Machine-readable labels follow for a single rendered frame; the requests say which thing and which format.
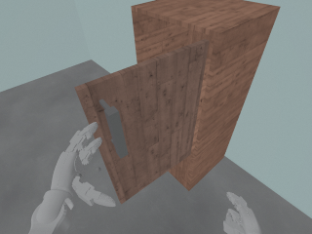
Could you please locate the cupboard door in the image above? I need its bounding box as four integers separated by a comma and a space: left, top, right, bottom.
74, 39, 210, 205

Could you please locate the left robot hand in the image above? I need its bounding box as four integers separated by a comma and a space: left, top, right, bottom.
51, 122, 116, 207

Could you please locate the handle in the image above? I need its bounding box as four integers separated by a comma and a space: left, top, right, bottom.
99, 99, 129, 159

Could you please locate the left robot forearm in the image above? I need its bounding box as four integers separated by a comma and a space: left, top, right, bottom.
28, 189, 75, 234

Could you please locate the right robot hand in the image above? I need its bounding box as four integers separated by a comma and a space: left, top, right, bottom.
223, 192, 262, 234

